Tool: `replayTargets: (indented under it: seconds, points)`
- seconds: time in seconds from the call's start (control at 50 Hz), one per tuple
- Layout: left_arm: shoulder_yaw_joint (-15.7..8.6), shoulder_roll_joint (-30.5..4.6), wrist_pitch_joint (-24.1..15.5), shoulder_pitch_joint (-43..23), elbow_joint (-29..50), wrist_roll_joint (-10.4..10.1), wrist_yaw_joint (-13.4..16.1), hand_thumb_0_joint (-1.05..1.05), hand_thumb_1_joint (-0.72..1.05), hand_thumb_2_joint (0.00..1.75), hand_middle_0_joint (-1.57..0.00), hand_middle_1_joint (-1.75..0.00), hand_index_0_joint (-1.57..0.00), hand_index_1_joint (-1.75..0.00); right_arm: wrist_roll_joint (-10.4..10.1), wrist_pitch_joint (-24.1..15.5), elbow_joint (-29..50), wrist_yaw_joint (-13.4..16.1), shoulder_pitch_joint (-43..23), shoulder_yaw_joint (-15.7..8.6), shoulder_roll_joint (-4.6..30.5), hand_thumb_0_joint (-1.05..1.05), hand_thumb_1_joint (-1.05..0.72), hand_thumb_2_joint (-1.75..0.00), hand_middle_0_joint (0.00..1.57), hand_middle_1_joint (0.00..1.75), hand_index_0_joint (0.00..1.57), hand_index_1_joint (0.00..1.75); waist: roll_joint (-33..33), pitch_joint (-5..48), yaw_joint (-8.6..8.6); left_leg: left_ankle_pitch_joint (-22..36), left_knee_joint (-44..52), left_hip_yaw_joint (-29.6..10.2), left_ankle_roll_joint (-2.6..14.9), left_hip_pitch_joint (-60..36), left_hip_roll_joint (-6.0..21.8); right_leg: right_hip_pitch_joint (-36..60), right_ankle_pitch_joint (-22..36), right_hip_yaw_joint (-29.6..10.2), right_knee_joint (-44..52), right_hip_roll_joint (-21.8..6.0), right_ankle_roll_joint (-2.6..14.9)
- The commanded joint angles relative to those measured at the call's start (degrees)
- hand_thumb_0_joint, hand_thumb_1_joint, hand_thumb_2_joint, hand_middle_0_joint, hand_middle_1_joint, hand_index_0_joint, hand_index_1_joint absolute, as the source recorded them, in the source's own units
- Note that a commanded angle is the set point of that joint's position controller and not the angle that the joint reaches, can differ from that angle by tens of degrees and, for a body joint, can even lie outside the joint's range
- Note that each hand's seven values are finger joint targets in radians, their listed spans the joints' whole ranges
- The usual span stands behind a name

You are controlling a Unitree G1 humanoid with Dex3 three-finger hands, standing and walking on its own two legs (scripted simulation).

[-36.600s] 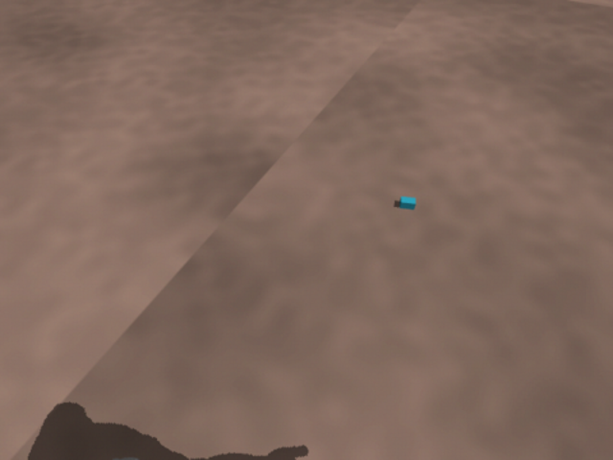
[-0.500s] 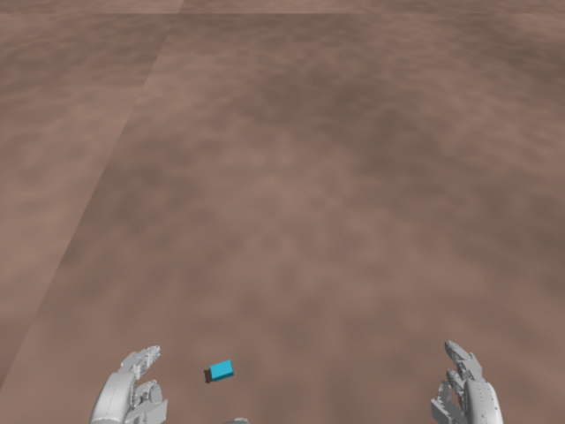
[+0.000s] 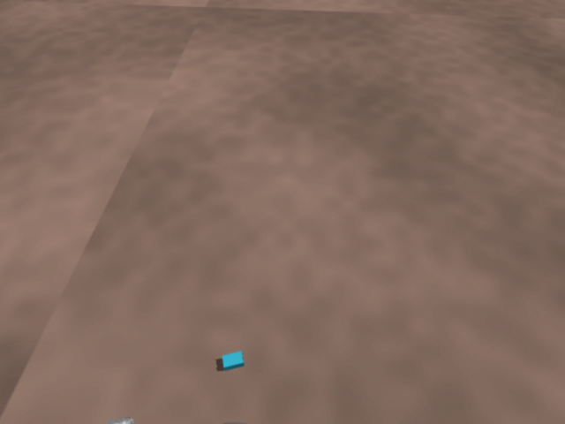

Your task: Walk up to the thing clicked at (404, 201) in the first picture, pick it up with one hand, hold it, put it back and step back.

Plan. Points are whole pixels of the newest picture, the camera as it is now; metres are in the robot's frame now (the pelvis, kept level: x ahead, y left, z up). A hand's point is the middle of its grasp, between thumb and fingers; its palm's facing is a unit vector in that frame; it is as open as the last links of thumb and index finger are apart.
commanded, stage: stand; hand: left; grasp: from above
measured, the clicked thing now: (233, 360) +0.41 +0.20 -0.74
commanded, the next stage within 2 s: none
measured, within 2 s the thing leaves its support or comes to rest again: neither
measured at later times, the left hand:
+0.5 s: hand out of the picture +0.03 +0.24 -0.14, palm faces +0.04 -0.94 -0.34, open 7.3 cm
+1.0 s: hand out of the picture +0.05 +0.22 -0.14, palm faces +0.02 -0.95 -0.32, open 7.3 cm
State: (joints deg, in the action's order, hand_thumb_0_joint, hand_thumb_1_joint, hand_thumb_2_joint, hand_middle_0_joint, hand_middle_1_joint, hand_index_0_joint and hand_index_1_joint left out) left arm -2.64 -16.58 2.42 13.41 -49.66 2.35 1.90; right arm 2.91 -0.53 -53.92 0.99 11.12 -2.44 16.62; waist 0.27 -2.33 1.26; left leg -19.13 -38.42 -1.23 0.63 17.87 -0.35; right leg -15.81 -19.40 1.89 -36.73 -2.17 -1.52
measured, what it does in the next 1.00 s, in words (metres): stands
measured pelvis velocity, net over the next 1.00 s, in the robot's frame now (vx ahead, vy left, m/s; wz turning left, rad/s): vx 0.00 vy -0.02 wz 0.00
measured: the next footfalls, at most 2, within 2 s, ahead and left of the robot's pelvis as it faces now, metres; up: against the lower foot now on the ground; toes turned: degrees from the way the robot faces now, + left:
none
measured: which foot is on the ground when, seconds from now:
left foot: down 0.00-1.00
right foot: down 0.00-1.00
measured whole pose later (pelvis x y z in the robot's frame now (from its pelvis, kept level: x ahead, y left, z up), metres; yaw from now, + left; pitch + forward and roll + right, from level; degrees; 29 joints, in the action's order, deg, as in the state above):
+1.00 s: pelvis +0.00 -0.02 +0.02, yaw +0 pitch -4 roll +0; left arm -1.6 -16.9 0.2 8.1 -66.2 1.0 0.9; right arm 1.3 0.4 -65.4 0.8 8.3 -0.7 17.7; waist -0.8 -3.7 0.3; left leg -10.0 -20.5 -1.6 -0.8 6.6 0.7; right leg -4.9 -10.6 2.4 -19.4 -1.0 -0.4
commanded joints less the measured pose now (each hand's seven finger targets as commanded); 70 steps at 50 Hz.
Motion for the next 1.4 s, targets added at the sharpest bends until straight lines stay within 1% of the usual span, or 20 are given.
replayTargets:
  seconds: [0.0, 0.12, 0.16, 0.22, 0.3, 0.34, 0.38, 0.48, 0.72, 0.82, 0.86, 0.96, 1.0, 1.04, 1.08, 1.1, 1.2, 1.24, 1.34, 1.38]
  points:
    - [-2.2, -8.5, -3.1, -3.1, -0.2, -0.3, 0.6, 0.00, 0.90, 0.90, -0.20, -0.30, -0.20, -0.30, -0.5, -1.5, 1.9, 1.0, -2.7, -2.0, 9.6, 0.00, -0.90, -0.90, 0.20, 0.30, 0.20, 0.30, -2.6, 3.9, -0.14, 12.3, 13.1, -6.7, 2.15, -5.0, 4.8, 5.2, 11.0, -4.0, 10.6, -3.3, 2.50]
    - [-1.7, -9.5, -3.2, -3.8, -5.9, -0.6, 0.9, 0.00, 0.90, 0.90, -0.20, -0.30, -0.20, -0.30, -1.2, -1.2, -2.1, 1.3, -2.6, -1.9, 10.2, 0.00, -0.90, -0.90, 0.20, 0.30, 0.20, 0.30, -1.5, 3.3, -0.60, 18.8, 16.1, -5.7, 1.39, -10.4, 5.1, 8.1, 14.6, -3.9, 14.5, -4.1, 2.13]
    - [-1.4, -9.3, -3.1, -3.6, -7.5, -0.6, 0.8, 0.00, 0.90, 0.90, -0.20, -0.30, -0.20, -0.30, -1.3, -1.1, -3.3, 1.3, -3.1, -1.7, 10.3, 0.00, -0.90, -0.90, 0.20, 0.30, 0.20, 0.30, -2.1, 2.1, -0.18, 18.4, 17.6, -6.0, 1.17, -10.3, 5.4, 8.8, 13.6, -3.6, 15.6, -4.0, 1.84]
    - [-1.3, -9.9, -2.9, -4.2, -9.2, -0.4, 0.8, 0.00, 0.90, 0.90, -0.20, -0.30, -0.20, -0.30, -1.4, -0.7, -4.4, 1.3, -3.7, -1.7, 10.4, 0.00, -0.90, -0.90, 0.20, 0.30, 0.20, 0.30, -1.2, 0.3, -0.37, 13.8, 19.8, -5.9, 0.87, -10.2, 5.4, 8.3, 11.1, -3.6, 17.1, -3.9, 1.58]
    - [-1.1, -9.7, -2.8, -3.8, -11.2, -0.4, 0.5, 0.00, 0.90, 0.90, -0.20, -0.30, -0.20, -0.30, -1.2, -0.3, -5.4, 1.0, -4.3, -1.6, 10.8, 0.00, -0.90, -0.90, 0.20, 0.30, 0.20, 0.30, -1.3, -2.8, -0.15, 2.9, 23.3, -7.1, 0.92, -6.6, 5.5, 8.3, 6.2, -3.3, 18.3, -3.5, 1.42]
    - [-1.3, -10.2, -2.9, -4.3, -11.6, -0.4, 0.4, 0.00, 0.90, 0.90, -0.20, -0.30, -0.20, -0.30, -1.3, -0.3, -5.6, 0.9, -4.5, -1.8, 11.1, 0.00, -0.90, -0.90, 0.20, 0.30, 0.20, 0.30, -1.3, -2.4, -0.27, 2.2, 23.7, -7.2, 0.96, -6.3, 5.5, 8.5, 6.0, -3.7, 18.7, -3.7, 1.59]
    - [-1.2, -10.4, -3.1, -4.9, -11.7, -0.5, 0.2, 0.00, 0.90, 0.90, -0.20, -0.30, -0.20, -0.30, -1.3, -0.4, -5.9, 0.8, -4.6, -1.7, 11.2, 0.00, -0.90, -0.90, 0.20, 0.30, 0.20, 0.30, -1.7, -1.6, -0.44, 3.2, 23.7, -7.2, 1.02, -6.4, 5.7, 9.5, 7.2, -4.0, 19.1, -4.1, 1.68]
    - [-1.2, -11.1, -3.3, -5.0, -12.6, -0.4, 0.1, 0.00, 0.90, 0.90, -0.20, -0.30, -0.20, -0.30, -1.4, -0.5, -6.5, 0.6, -5.2, -1.5, 11.2, 0.00, -0.90, -0.90, 0.20, 0.30, 0.20, 0.30, -0.4, -1.9, -0.28, 3.3, 23.6, -7.0, 0.74, -7.4, 5.5, 8.0, 5.1, -4.1, 20.4, -4.1, 1.43]
    - [-1.1, -12.2, -3.7, -6.5, -13.2, -0.9, -0.1, 0.00, 0.90, 0.90, -0.20, -0.30, -0.20, -0.30, -1.6, -0.4, -7.6, 0.3, -5.0, -0.7, 11.6, 0.00, -0.90, -0.90, 0.20, 0.30, 0.20, 0.30, -0.4, -0.8, -0.78, 9.1, 21.6, -5.7, 0.75, -9.9, 5.8, 8.3, 6.6, -5.4, 22.2, -5.0, 1.83]
    - [-1.1, -12.1, -3.5, -6.8, -13.5, -1.1, -0.1, 0.00, 0.90, 0.90, -0.20, -0.30, -0.20, -0.30, -1.6, -0.2, -8.2, 0.3, -4.4, -0.3, 11.3, 0.00, -0.90, -0.90, 0.20, 0.30, 0.20, 0.30, -0.5, -1.0, -0.86, 8.0, 22.3, -5.5, 0.64, -8.6, 5.9, 9.3, 6.5, -5.4, 22.1, -4.9, 1.94]
    - [-1.1, -12.0, -3.6, -6.8, -13.5, -1.2, -0.2, 0.00, 0.90, 0.90, -0.20, -0.30, -0.20, -0.30, -1.6, -0.4, -8.1, 0.3, -4.5, -0.2, 11.7, 0.00, -0.90, -0.90, 0.20, 0.30, 0.20, 0.30, -1.1, 0.3, -0.83, 10.1, 21.9, -5.3, 0.73, -9.4, 6.1, 10.3, 9.4, -5.4, 21.9, -5.0, 1.92]
    - [-1.1, -11.9, -3.6, -7.2, -13.6, -1.2, -0.3, 0.00, 0.90, 0.90, -0.20, -0.30, -0.20, -0.30, -1.7, -0.6, -8.2, 0.4, -5.3, -0.1, 11.8, 0.00, -0.90, -0.90, 0.20, 0.30, 0.20, 0.30, -0.9, 0.2, -0.64, 12.3, 22.2, -5.4, 0.54, -10.1, 6.3, 9.9, 10.4, -5.1, 21.7, -4.8, 1.97]
    - [-1.2, -12.1, -3.5, -7.4, -13.6, -1.2, -0.4, 0.00, 0.90, 0.90, -0.20, -0.30, -0.20, -0.30, -1.8, -0.5, -8.4, 0.4, -4.9, 0.1, 11.8, 0.00, -0.90, -0.90, 0.20, 0.30, 0.20, 0.30, -1.2, 0.0, -0.78, 10.5, 22.5, -5.3, 0.49, -9.3, 6.2, 10.3, 10.1, -5.1, 21.6, -4.7, 1.90]
    - [-1.0, -11.4, -3.6, -7.4, -13.6, -1.3, -0.4, 0.00, 0.90, 0.90, -0.20, -0.30, -0.20, -0.30, -1.8, -0.6, -8.5, 0.5, -4.6, 0.2, 11.6, 0.00, -0.90, -0.90, 0.20, 0.30, 0.20, 0.30, -1.1, 2.0, -0.90, 14.6, 22.0, -5.1, 0.60, -10.9, 6.7, 11.4, 13.8, -5.1, 21.1, -5.1, 2.09]
    - [-1.1, -11.8, -3.7, -7.7, -13.4, -1.3, -0.3, 0.00, 0.90, 0.90, -0.20, -0.30, -0.20, -0.30, -1.7, -0.8, -8.3, 0.5, -5.5, 0.1, 12.2, 0.00, -0.90, -0.90, 0.20, 0.30, 0.20, 0.30, -0.6, 1.6, -0.68, 16.2, 21.8, -5.1, 0.63, -11.5, 6.8, 11.0, 14.4, -4.9, 21.2, -5.0, 1.85]
    - [-1.1, -11.7, -3.8, -7.9, -13.4, -1.3, -0.3, 0.00, 0.90, 0.90, -0.20, -0.30, -0.20, -0.30, -1.8, -0.9, -8.2, 0.5, -5.3, 0.0, 12.3, 0.00, -0.90, -0.90, 0.20, 0.30, 0.20, 0.30, -0.4, 2.8, -0.91, 18.8, 21.3, -4.8, 0.74, -12.2, 7.0, 11.8, 17.4, -4.9, 20.8, -5.3, 1.98]
    - [-1.1, -11.8, -3.8, -8.0, -13.3, -1.4, -0.3, 0.00, 0.90, 0.90, -0.20, -0.30, -0.20, -0.30, -1.9, -1.0, -8.4, 0.6, -5.5, 0.0, 12.2, 0.00, -0.90, -0.90, 0.20, 0.30, 0.20, 0.30, -0.5, 3.3, -0.90, 21.7, 21.2, -4.5, 0.48, -13.1, 7.1, 12.3, 20.2, -4.4, 20.3, -5.2, 1.85]
    - [-1.1, -11.8, -3.7, -8.1, -13.4, -1.4, -0.4, 0.00, 0.90, 0.90, -0.20, -0.30, -0.20, -0.30, -1.9, -0.8, -8.6, 0.6, -5.7, 0.1, 12.2, 0.00, -0.90, -0.90, 0.20, 0.30, 0.20, 0.30, -0.4, 1.8, -0.82, 18.8, 21.9, -4.6, 0.34, -12.3, 7.0, 11.4, 17.0, -4.5, 21.0, -4.9, 1.60]
    - [-1.1, -12.2, -3.7, -8.8, -13.4, -1.4, -0.5, 0.00, 0.90, 0.90, -0.20, -0.30, -0.20, -0.30, -1.9, -0.7, -8.4, 0.5, -6.2, 0.0, 12.4, 0.00, -0.90, -0.90, 0.20, 0.30, 0.20, 0.30, -0.6, 0.5, -1.00, 15.0, 22.8, -4.7, 0.20, -11.2, 6.9, 10.6, 13.3, -4.7, 21.9, -4.8, 1.60]
    - [-1.2, -12.6, -3.9, -8.9, -13.0, -1.3, -0.5, 0.00, 0.90, 0.90, -0.20, -0.30, -0.20, -0.30, -1.9, -0.9, -8.2, 0.4, -6.8, -0.2, 12.9, 0.00, -0.90, -0.90, 0.20, 0.30, 0.20, 0.30, -0.2, 2.4, -1.01, 17.9, 21.9, -4.6, 0.35, -13.0, 7.3, 11.1, 16.2, -4.9, 21.6, -5.2, 1.84]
